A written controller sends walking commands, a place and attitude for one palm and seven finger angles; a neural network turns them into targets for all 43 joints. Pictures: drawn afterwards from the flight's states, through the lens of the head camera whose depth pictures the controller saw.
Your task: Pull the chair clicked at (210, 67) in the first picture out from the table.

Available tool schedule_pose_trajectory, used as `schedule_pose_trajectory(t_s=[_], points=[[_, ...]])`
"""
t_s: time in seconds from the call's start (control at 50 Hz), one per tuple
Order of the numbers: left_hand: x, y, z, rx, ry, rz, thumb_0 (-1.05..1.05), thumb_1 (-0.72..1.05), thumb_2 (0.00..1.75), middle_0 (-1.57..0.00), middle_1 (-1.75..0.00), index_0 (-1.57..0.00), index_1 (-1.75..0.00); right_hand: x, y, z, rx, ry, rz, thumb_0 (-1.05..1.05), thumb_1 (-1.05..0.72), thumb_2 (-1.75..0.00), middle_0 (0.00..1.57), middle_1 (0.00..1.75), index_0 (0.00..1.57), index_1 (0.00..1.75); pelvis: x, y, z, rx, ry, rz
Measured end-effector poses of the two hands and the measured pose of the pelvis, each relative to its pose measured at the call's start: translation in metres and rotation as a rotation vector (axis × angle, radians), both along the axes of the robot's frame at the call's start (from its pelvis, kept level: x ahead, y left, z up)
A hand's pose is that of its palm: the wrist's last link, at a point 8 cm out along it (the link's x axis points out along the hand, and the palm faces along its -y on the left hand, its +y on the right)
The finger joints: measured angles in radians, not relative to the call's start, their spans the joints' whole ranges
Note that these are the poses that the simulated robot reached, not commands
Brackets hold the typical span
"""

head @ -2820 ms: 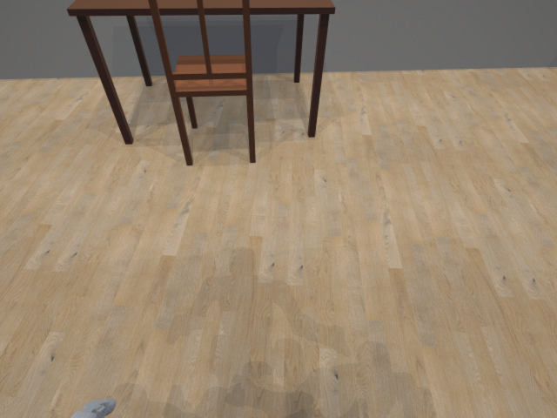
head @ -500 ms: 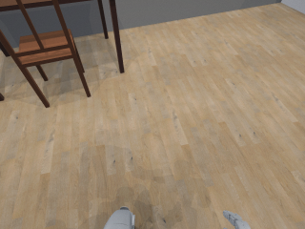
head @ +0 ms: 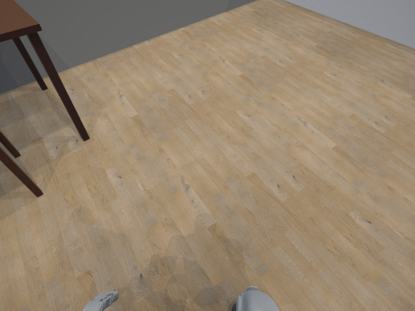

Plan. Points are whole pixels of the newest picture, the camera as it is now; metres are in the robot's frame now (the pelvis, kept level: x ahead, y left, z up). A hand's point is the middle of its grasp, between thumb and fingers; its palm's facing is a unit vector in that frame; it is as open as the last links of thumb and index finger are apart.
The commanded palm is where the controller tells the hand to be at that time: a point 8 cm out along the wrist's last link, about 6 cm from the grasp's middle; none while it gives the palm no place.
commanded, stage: walk around to get in front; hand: left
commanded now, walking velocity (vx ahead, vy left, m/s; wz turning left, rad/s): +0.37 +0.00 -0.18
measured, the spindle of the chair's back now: out of the picture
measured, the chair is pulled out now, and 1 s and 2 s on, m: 0.00 0.00 0.00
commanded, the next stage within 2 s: none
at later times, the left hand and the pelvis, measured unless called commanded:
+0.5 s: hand (141, 283) +0.21 +0.15 -0.17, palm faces +0.05 -0.98 -0.20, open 7.3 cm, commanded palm none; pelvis +0.22 -0.03 +0.00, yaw -2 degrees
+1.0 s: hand (156, 168) +0.53 +0.16 -0.16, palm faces -0.07 -0.98 -0.18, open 7.4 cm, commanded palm none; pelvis +0.43 -0.02 +0.00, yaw -6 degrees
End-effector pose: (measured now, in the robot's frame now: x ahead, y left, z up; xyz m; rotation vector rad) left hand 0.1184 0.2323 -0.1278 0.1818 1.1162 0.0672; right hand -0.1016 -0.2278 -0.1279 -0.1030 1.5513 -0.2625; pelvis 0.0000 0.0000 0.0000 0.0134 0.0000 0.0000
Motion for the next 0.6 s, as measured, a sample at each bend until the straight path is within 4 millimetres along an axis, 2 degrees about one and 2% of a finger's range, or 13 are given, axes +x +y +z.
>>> schedule_pose_trajectory(t_s=[0.1, 0.16, 0.22, 0.26, 0.34, 0.44, 0.52, 0.6], points=[[0.079, -0.041, -0.012, -0.010, -0.026, -0.086, 0.01, 0.91, 0.90, -0.20, -0.30, -0.20, -0.30, 0.003, 0.008, -0.012, 0.067, 0.120, -0.088, 0.01, -0.91, -0.90, 0.20, 0.30, 0.20, 0.29, 0.053, -0.021, -0.016, 0.004, 0.007, -0.030], [0.103, -0.060, -0.017, -0.018, -0.053, -0.074, 0.00, 0.91, 0.90, -0.20, -0.30, -0.20, -0.30, 0.032, 0.004, -0.020, 0.105, 0.143, -0.103, 0.01, -0.91, -0.90, 0.20, 0.30, 0.20, 0.29, 0.079, -0.036, -0.020, 0.002, -0.008, -0.036], [0.100, -0.066, -0.014, -0.024, -0.011, -0.029, 0.00, 0.91, 0.90, -0.20, -0.30, -0.20, -0.30, 0.089, -0.008, -0.022, 0.103, 0.063, -0.082, 0.01, -0.91, -0.90, 0.21, 0.30, 0.20, 0.30, 0.104, -0.043, -0.012, -0.001, -0.020, -0.039], [0.103, -0.057, -0.006, 0.003, -0.021, 0.042, -0.03, 0.94, 0.90, -0.21, -0.30, -0.21, -0.30, 0.137, -0.018, -0.023, 0.092, -0.019, -0.048, 0.01, -0.91, -0.90, 0.20, 0.30, 0.20, 0.29, 0.119, -0.046, -0.006, -0.010, -0.018, -0.036], [0.102, -0.040, 0.001, 0.055, 0.041, 0.055, -0.04, 0.95, 0.90, -0.21, -0.30, -0.21, -0.30, 0.234, -0.034, -0.020, 0.065, -0.198, 0.007, 0.01, -0.91, -0.90, 0.20, 0.30, 0.19, 0.29, 0.149, -0.047, 0.001, -0.019, -0.010, -0.035], [0.092, -0.032, -0.005, 0.045, 0.154, 0.098, -0.02, 0.93, 0.90, -0.20, -0.30, -0.20, -0.30, 0.329, -0.053, -0.008, 0.003, -0.317, 0.072, 0.02, -0.95, -0.90, 0.20, 0.30, 0.19, 0.29, 0.191, -0.040, 0.002, -0.034, -0.003, -0.034], [0.084, -0.030, -0.018, 0.004, 0.257, 0.139, -0.01, 0.92, 0.90, -0.20, -0.30, -0.20, -0.30, 0.399, -0.050, 0.001, -0.022, -0.370, 0.141, 0.01, -0.94, -0.90, 0.20, 0.30, 0.19, 0.29, 0.228, -0.030, -0.001, -0.043, -0.002, -0.032], [0.084, -0.026, -0.034, -0.044, 0.372, 0.173, 0.00, 0.91, 0.90, -0.20, -0.30, -0.20, -0.30, 0.465, -0.032, 0.002, -0.046, -0.419, 0.198, 0.01, -0.93, -0.90, 0.20, 0.30, 0.19, 0.29, 0.270, -0.012, -0.012, -0.047, -0.004, -0.034]])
